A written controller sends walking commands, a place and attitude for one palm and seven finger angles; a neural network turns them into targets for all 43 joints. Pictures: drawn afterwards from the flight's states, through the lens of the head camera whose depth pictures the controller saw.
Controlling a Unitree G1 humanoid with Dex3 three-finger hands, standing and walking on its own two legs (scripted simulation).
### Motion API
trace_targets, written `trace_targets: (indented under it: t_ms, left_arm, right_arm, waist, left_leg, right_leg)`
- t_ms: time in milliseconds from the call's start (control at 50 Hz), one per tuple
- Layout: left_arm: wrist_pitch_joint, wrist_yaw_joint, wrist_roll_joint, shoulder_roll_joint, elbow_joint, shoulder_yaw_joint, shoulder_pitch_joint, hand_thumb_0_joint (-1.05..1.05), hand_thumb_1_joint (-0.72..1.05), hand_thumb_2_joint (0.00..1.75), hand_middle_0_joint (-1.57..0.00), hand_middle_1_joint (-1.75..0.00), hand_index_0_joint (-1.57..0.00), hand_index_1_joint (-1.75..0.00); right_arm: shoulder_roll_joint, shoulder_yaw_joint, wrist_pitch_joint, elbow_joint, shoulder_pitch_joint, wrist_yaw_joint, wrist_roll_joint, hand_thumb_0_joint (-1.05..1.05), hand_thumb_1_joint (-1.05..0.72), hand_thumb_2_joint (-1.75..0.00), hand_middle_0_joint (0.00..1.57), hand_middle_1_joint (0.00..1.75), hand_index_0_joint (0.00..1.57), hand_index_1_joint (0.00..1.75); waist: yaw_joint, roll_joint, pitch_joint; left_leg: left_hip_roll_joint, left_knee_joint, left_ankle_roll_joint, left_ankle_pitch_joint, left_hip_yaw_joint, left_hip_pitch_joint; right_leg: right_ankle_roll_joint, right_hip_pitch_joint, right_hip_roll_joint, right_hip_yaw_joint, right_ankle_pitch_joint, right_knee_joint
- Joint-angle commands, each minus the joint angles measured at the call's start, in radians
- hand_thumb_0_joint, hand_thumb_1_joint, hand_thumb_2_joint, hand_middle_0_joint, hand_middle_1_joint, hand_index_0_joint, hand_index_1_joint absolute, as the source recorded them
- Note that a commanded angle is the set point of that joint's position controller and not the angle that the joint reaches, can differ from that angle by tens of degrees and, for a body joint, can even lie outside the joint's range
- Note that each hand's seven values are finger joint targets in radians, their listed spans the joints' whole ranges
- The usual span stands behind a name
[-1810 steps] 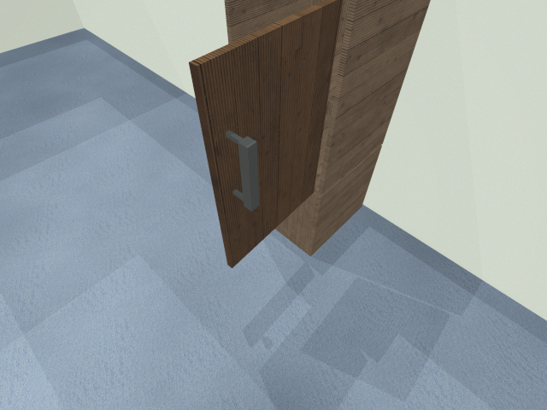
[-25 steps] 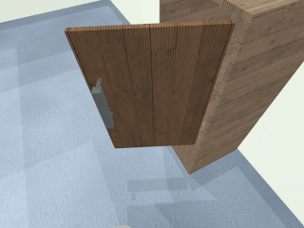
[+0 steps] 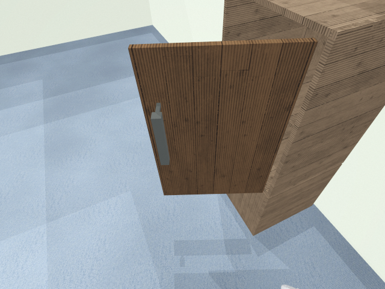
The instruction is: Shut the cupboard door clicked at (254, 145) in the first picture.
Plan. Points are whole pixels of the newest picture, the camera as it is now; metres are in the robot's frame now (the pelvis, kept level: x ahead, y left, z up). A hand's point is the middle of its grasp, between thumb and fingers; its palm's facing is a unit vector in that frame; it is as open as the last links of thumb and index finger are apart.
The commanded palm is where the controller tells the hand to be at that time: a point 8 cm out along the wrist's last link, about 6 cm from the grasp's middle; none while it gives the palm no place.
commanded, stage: come to a stop and stand still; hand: left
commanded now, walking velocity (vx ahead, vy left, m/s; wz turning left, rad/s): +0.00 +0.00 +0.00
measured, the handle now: (161, 135) +0.48 +0.13 +0.03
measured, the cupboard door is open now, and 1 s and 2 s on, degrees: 66 66 66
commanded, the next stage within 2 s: look again from close up in 0.20 s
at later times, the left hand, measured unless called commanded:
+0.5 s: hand out of the picture +0.04 +0.18 -0.15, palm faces -0.02 -0.98 -0.22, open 7.3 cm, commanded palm none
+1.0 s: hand out of the picture +0.06 +0.16 -0.14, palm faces +0.14 -0.97 -0.21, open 7.3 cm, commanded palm +0.11 +0.20 -0.05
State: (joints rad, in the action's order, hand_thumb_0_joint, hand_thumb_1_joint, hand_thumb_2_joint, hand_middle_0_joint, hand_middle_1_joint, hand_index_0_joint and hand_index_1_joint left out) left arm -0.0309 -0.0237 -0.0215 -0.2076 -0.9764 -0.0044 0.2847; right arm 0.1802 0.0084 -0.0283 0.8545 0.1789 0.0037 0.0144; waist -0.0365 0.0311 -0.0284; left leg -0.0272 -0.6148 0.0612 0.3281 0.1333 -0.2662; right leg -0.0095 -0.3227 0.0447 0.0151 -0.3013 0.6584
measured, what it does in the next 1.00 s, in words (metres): stands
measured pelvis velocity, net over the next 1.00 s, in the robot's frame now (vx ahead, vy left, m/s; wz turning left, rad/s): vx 0.02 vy -0.03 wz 0.01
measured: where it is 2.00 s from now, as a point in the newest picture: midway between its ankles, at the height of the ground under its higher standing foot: outside the picture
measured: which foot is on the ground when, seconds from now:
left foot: down 0.00-1.00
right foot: down 0.00-1.00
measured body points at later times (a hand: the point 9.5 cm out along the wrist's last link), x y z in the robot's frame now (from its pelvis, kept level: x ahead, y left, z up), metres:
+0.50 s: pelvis +0.01 +0.00 +0.02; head +0.02 -0.02 +0.47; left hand +0.04 +0.23 -0.13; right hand +0.00 -0.23 -0.15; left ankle +0.01 +0.08 -0.72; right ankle +0.03 -0.13 -0.72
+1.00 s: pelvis +0.02 -0.03 +0.02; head +0.04 -0.03 +0.46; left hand +0.05 +0.21 -0.12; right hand +0.05 -0.26 -0.14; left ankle +0.01 +0.08 -0.72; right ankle +0.03 -0.13 -0.72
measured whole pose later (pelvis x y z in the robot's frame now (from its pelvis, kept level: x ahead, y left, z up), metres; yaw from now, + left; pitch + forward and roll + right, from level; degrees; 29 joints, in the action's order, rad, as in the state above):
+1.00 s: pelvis +0.02 -0.03 +0.02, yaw +1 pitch -1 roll +1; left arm -0.06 -0.04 0.04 -0.16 -0.76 -0.04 0.38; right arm 0.17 -0.02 0.08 1.02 0.29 0.06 0.00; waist -0.01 0.00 -0.05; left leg 0.02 -0.46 0.01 0.26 0.10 -0.19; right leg 0.02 -0.23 0.00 -0.03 -0.25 0.49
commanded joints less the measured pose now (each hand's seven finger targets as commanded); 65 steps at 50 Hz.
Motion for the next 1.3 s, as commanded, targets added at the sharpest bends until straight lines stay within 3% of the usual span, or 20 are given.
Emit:
trace_targets:
  t_ms: [0, 80, 340, 780, 900, 920, 940, 960, 980, 1000, 1020, 1040, 1060, 1080, 1120, 1160, 1180, 1220, 1240, 1280]
  left_arm:
    - [0.035, -0.007, -0.003, -0.128, 0.085, -0.014, -0.045, 0.00, 0.90, 0.90, -0.20, -0.30, -0.20, -0.30]
    - [0.034, -0.008, -0.004, -0.103, 0.066, -0.014, 0.008, 0.00, 0.90, 0.90, -0.20, -0.30, -0.20, -0.30]
    - [0.042, -0.008, 0.006, -0.085, -0.031, 0.000, 0.009, 0.00, 0.90, 0.90, -0.20, -0.30, -0.20, -0.30]
    - [0.057, -0.013, 0.008, -0.057, -0.094, 0.005, 0.020, 0.00, 0.90, 0.90, -0.20, -0.30, -0.20, -0.30]
    - [0.061, -0.013, 0.010, -0.056, -0.103, 0.005, 0.032, 0.00, 0.90, 0.90, -0.20, -0.30, -0.20, -0.30]
    - [0.072, -0.053, 0.000, -0.068, -0.144, 0.000, 0.116, 0.00, 0.90, 0.90, -0.20, -0.30, -0.20, -0.30]
    - [0.352, -0.051, 0.123, -0.648, 1.462, -0.398, -0.778, 0.00, 0.90, 0.90, -0.20, -0.30, -0.20, -0.30]
    - [0.271, -0.058, 0.139, -0.156, 1.174, -0.033, -0.108, 0.00, 0.90, 0.90, -0.22, -0.32, -0.22, -0.32]
    - [0.130, -0.071, 0.199, 0.047, 1.099, 0.034, 0.121, 0.00, 0.90, 0.90, -0.24, -0.34, -0.24, -0.34]
    - [0.127, -0.091, 0.178, 0.027, 0.947, 0.005, 0.050, 0.00, 0.90, 0.90, -0.25, -0.36, -0.25, -0.36]
    - [0.178, -0.081, 0.189, 0.024, 0.962, -0.017, -0.012, 0.00, 0.90, 0.90, -0.27, -0.38, -0.27, -0.38]
    - [0.242, -0.061, 0.190, 0.003, 0.875, -0.065, 0.023, 0.00, 0.90, 0.90, -0.29, -0.40, -0.29, -0.40]
    - [0.317, -0.024, 0.208, 0.039, 0.805, -0.077, 0.135, 0.00, 0.90, 0.90, -0.31, -0.42, -0.31, -0.42]
    - [0.391, 0.028, 0.224, 0.048, 0.749, -0.099, 0.263, 0.00, 0.90, 0.90, -0.33, -0.44, -0.33, -0.44]
    - [0.569, 0.151, 0.268, 0.078, 0.754, -0.110, 0.347, 0.00, 0.90, 0.90, -0.36, -0.48, -0.36, -0.48]
    - [0.737, 0.284, 0.288, 0.006, 0.776, -0.160, 0.311, 0.00, 0.90, 0.90, -0.40, -0.52, -0.40, -0.52]
    - [0.756, 0.316, 0.284, -0.066, 0.755, -0.231, 0.345, 0.00, 0.90, 0.90, -0.42, -0.54, -0.42, -0.54]
    - [0.695, 0.350, 0.301, -0.072, 0.906, -0.189, 0.265, 0.00, 0.90, 0.90, -0.46, -0.58, -0.46, -0.58]
    - [0.643, 0.340, 0.311, -0.098, 0.954, -0.208, 0.217, 0.00, 0.90, 0.90, -0.47, -0.60, -0.47, -0.60]
    - [0.595, 0.307, 0.334, -0.138, 1.129, -0.229, 0.107, 0.00, 0.90, 0.90, -0.51, -0.64, -0.51, -0.64]
  right_arm:
    - [0.132, 0.037, 0.029, -0.033, 0.093, 0.006, 0.000, 0.00, -0.90, -0.90, 0.20, 0.30, 0.20, 0.30]
    - [0.130, 0.034, 0.050, -0.004, 0.089, 0.007, 0.004, 0.00, -0.90, -0.90, 0.20, 0.30, 0.20, 0.30]
    - [0.115, 0.006, 0.065, 0.136, 0.130, 0.016, 0.000, 0.00, -0.90, -0.90, 0.20, 0.30, 0.20, 0.30]
    - [0.065, -0.001, 0.061, 0.235, 0.152, 0.025, -0.005, 0.00, -0.90, -0.90, 0.20, 0.30, 0.20, 0.30]
    - [0.067, -0.002, 0.063, 0.243, 0.149, 0.027, -0.004, 0.00, -0.90, -0.90, 0.20, 0.30, 0.20, 0.30]
    - [0.104, 0.006, 0.067, 0.183, 0.066, 0.018, -0.014, 0.00, -0.90, -0.90, 0.20, 0.30, 0.20, 0.30]
    - [0.326, 0.046, 0.254, -0.129, 0.146, 0.130, -0.016, 0.00, -0.90, -0.90, 0.20, 0.30, 0.20, 0.30]
    - [0.168, 0.013, 0.306, -0.135, 0.042, 0.124, -0.047, 0.00, -0.90, -0.90, 0.20, 0.30, 0.20, 0.30]
    - [0.151, 0.005, 0.343, -0.147, -0.002, 0.108, -0.051, 0.00, -0.90, -0.90, 0.20, 0.30, 0.20, 0.30]
    - [0.162, 0.011, 0.365, -0.108, 0.031, 0.094, -0.061, 0.00, -0.90, -0.90, 0.20, 0.30, 0.20, 0.30]
    - [0.189, 0.036, 0.376, -0.154, 0.034, 0.078, -0.048, 0.00, -0.90, -0.90, 0.20, 0.30, 0.20, 0.30]
    - [0.199, 0.051, 0.385, -0.177, 0.033, 0.069, -0.034, 0.00, -0.90, -0.90, 0.20, 0.30, 0.20, 0.30]
    - [0.190, 0.060, 0.395, -0.212, 0.010, 0.056, -0.021, 0.00, -0.90, -0.90, 0.20, 0.30, 0.20, 0.30]
    - [0.177, 0.067, 0.404, -0.256, -0.011, 0.037, -0.022, 0.00, -0.90, -0.90, 0.20, 0.30, 0.20, 0.30]
    - [0.167, 0.076, 0.408, -0.309, -0.026, 0.004, -0.010, 0.00, -0.90, -0.90, 0.20, 0.30, 0.20, 0.30]
    - [0.175, 0.089, 0.396, -0.351, -0.040, -0.014, -0.009, 0.00, -0.90, -0.90, 0.20, 0.30, 0.20, 0.30]
    - [0.178, 0.100, 0.380, -0.376, -0.038, -0.018, -0.016, 0.00, -0.90, -0.90, 0.20, 0.30, 0.20, 0.30]
    - [0.189, 0.092, 0.356, -0.478, -0.087, -0.014, -0.030, 0.00, -0.90, -0.90, 0.20, 0.30, 0.20, 0.30]
    - [0.189, 0.086, 0.341, -0.505, -0.079, -0.005, -0.033, 0.00, -0.90, -0.90, 0.20, 0.30, 0.20, 0.30]
    - [0.184, 0.083, 0.326, -0.543, -0.075, 0.021, -0.042, 0.00, -0.90, -0.90, 0.20, 0.30, 0.20, 0.30]
  waist:
    - [0.069, -0.159, -0.024]
    - [0.037, -0.033, -0.012]
    - [0.032, -0.012, 0.004]
    - [0.040, -0.069, -0.029]
    - [0.040, -0.046, -0.007]
    - [0.009, -0.106, -0.016]
    - [0.172, -0.036, 0.391]
    - [0.053, 0.300, 0.535]
    - [0.027, 0.308, 0.381]
    - [0.095, 0.070, 0.120]
    - [0.116, -0.027, -0.022]
    - [0.114, -0.140, -0.044]
    - [0.071, -0.227, -0.023]
    - [0.019, -0.202, 0.000]
    - [-0.025, -0.260, 0.106]
    - [-0.023, -0.242, 0.166]
    - [-0.050, -0.163, 0.197]
    - [-0.052, -0.035, 0.276]
    - [-0.040, -0.007, 0.292]
    - [-0.020, -0.057, 0.325]
  left_leg:
    - [0.105, 0.218, -0.007, 0.053, -0.177, 0.040]
    - [0.148, 0.335, 0.006, 0.077, -0.220, -0.020]
    - [0.142, 0.335, -0.014, -0.113, -0.173, 0.050]
    - [0.133, 0.294, -0.031, -0.174, -0.138, 0.097]
    - [0.135, 0.286, -0.035, -0.206, -0.131, 0.117]
    - [0.165, 0.092, -0.057, -0.261, -0.105, 0.046]
    - [0.091, 0.136, -0.013, -0.385, -0.122, 0.322]
    - [0.040, 0.122, -0.015, -0.541, -0.066, 0.320]
    - [0.069, 0.129, -0.065, -0.599, -0.101, 0.248]
    - [0.064, 0.116, -0.058, -0.390, -0.140, 0.083]
    - [0.043, 0.089, -0.053, -0.195, -0.161, -0.034]
    - [0.031, 0.043, -0.051, -0.073, -0.165, -0.129]
    - [0.020, -0.016, -0.055, -0.013, -0.162, -0.217]
    - [0.004, -0.070, -0.064, -0.003, -0.146, -0.279]
    - [-0.012, -0.203, -0.077, 0.003, -0.129, -0.410]
    - [-0.021, -0.334, -0.083, 0.027, -0.127, -0.550]
    - [-0.022, -0.369, -0.075, 0.017, -0.116, -0.583]
    - [-0.033, -0.397, -0.055, 0.049, -0.087, -0.601]
    - [-0.031, -0.384, -0.049, 0.087, -0.087, -0.598]
    - [-0.020, -0.443, -0.038, 0.109, -0.104, -0.636]
  right_leg:
    - [0.068, -0.098, 0.051, 0.130, -0.095, -0.235]
    - [0.049, 0.013, 0.018, 0.065, 0.014, -0.188]
    - [0.046, 0.087, 0.052, 0.069, 0.122, -0.237]
    - [0.052, 0.093, 0.062, 0.084, 0.197, -0.296]
    - [0.053, 0.111, 0.064, 0.082, 0.248, -0.293]
    - [0.027, 0.134, 0.114, 0.092, 0.538, -0.262]
    - [0.017, 0.156, -0.001, 0.045, 0.467, -0.125]
    - [0.042, 0.130, -0.055, -0.024, 0.329, -0.112]
    - [0.039, 0.107, -0.050, -0.083, 0.200, -0.106]
    - [0.021, -0.026, -0.042, -0.095, 0.154, -0.124]
    - [0.017, -0.117, -0.034, -0.101, 0.092, -0.141]
    - [0.014, -0.200, -0.027, -0.107, -0.016, -0.123]
    - [0.014, -0.249, -0.025, -0.099, -0.108, -0.082]
    - [0.026, -0.256, -0.017, -0.077, -0.144, -0.039]
    - [0.033, -0.293, -0.013, -0.044, -0.128, 0.095]
    - [0.036, -0.325, 0.004, 0.024, -0.088, 0.204]
    - [0.047, -0.312, 0.012, 0.060, -0.066, 0.235]
    - [0.048, -0.324, 0.011, 0.095, -0.156, 0.247]
    - [0.050, -0.340, 0.002, 0.080, -0.231, 0.236]
    - [0.031, -0.342, 0.001, 0.142, -0.307, 0.216]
